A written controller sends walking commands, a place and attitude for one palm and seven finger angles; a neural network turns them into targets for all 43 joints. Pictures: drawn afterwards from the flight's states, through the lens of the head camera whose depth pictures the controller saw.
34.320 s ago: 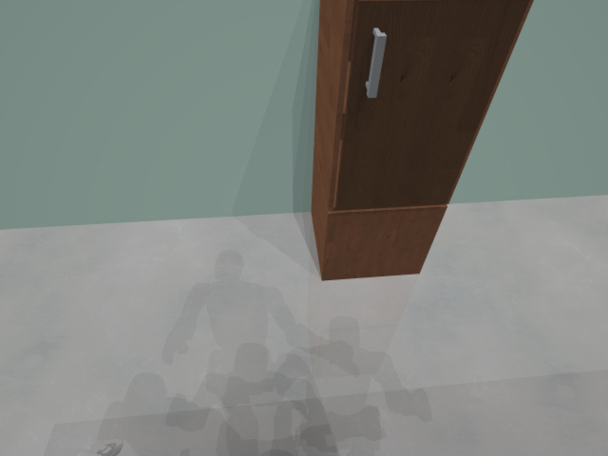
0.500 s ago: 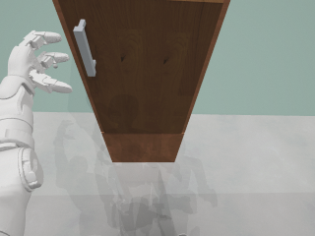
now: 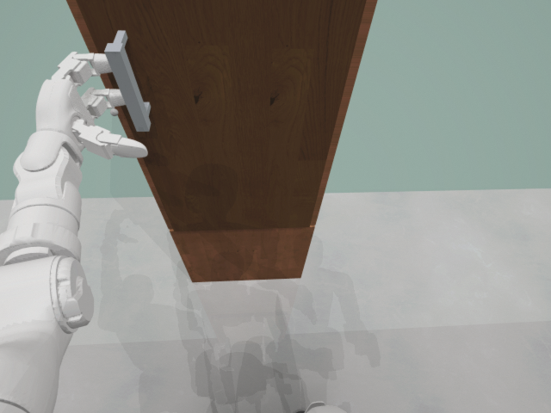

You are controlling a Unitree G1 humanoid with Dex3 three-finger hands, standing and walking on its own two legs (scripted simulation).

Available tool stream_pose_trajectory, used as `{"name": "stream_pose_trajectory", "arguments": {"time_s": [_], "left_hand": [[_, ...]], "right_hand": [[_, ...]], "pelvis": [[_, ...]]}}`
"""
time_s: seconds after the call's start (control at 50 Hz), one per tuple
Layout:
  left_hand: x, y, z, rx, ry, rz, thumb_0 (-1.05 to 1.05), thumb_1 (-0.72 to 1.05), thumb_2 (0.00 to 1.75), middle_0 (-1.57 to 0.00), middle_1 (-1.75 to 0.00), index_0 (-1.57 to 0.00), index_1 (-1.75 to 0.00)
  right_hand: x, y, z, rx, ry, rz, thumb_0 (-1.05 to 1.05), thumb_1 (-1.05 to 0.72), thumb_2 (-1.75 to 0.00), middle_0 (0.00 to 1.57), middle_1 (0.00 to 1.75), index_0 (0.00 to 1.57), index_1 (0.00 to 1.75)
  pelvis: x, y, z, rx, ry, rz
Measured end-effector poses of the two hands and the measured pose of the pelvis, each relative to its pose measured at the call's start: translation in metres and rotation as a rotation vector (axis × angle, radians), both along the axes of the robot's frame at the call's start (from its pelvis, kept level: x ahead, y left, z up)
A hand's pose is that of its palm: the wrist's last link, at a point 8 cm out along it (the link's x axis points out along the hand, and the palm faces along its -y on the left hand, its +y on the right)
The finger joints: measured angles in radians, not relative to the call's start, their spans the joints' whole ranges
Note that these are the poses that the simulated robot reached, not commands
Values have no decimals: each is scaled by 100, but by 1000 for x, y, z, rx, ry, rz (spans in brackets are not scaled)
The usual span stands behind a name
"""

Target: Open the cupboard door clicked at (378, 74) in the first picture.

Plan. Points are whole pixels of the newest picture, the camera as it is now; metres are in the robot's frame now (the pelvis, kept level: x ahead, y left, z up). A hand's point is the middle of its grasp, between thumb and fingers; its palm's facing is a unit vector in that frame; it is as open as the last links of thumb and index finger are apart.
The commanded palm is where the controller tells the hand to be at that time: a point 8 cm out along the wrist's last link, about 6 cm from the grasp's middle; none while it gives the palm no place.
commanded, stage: slide the fingers in behind the handle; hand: left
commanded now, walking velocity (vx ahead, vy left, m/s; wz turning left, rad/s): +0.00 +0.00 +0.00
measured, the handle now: (132, 84) +0.56 +0.18 +0.15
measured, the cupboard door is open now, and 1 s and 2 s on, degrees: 0 0 1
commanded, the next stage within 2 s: close the thumb around the handle in 1.02 s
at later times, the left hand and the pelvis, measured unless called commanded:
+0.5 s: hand (126, 117) +0.49 +0.18 +0.15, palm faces +0.01 -1.00 -0.01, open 14.3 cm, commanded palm +0.47 +0.20 +0.15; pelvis +0.01 -0.01 +0.00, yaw +1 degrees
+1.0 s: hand (147, 114) +0.50 +0.15 +0.14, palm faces +0.00 -1.00 -0.01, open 14.1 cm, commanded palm +0.48 +0.19 +0.15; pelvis +0.01 -0.01 +0.00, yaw +1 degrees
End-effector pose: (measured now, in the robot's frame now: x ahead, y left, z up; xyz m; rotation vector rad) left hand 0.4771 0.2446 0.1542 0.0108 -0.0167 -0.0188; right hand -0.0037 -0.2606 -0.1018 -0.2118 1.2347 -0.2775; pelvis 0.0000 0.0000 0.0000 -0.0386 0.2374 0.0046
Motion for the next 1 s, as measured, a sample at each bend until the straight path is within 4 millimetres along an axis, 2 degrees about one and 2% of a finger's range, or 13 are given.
{"name": "stream_pose_trajectory", "arguments": {"time_s": [0.14, 0.38, 0.62, 0.76, 0.88, 1.0], "left_hand": [[0, -9, -2, -12, 28, 0, -1, -50, 30, -30, -120, -30, -120], [-5, -13, -4, -3, 13, 23, -1, -50, 30, -27, -118, -27, -118], [-9, -20, -3, 5, 18, 36, -1, -50, 30, -21, -117, -21, -117], [-3, -34, -3, -1, 20, -6, -1, -50, 30, -23, -118, -24, -118], [3, -38, -7, -12, 32, 14, -1, -50, 30, -26, -119, -27, -119], [5, -40, -9, 0, 25, 16, -1, -50, 30, -29, -120, -28, -119]], "right_hand": [[2, -6, 0, -1, -6, -3, 1, -91, -89, 21, 30, 20, 30], [19, -13, 2, -5, -47, 13, 0, -91, -89, 21, 30, 20, 30], [40, -8, -1, 17, -63, 52, 1, -91, -89, 21, 30, 20, 30], [48, -4, -3, 23, -72, 68, 1, -91, -89, 21, 30, 20, 30], [46, -1, -3, 29, -78, 56, 0, -91, -89, 21, 30, 20, 30], [33, -1, -5, 36, -49, 41, 0, -91, -89, 21, 30, 20, 30]], "pelvis": [[1, -4, 1, 3, -4, -1], [3, -9, 2, 6, -11, 0], [9, -8, 4, 5, -21, 21], [10, -6, 3, 7, -19, 25], [10, -6, 3, 10, -13, 14], [8, -6, 2, 11, -8, 9]]}}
